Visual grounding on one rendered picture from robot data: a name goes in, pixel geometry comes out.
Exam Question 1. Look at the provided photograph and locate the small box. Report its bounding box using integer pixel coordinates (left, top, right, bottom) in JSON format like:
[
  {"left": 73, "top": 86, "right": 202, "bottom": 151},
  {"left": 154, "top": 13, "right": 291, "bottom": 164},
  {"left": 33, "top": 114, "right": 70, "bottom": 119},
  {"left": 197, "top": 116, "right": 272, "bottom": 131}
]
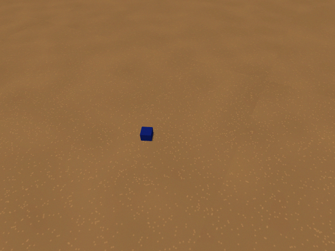
[{"left": 140, "top": 127, "right": 153, "bottom": 141}]

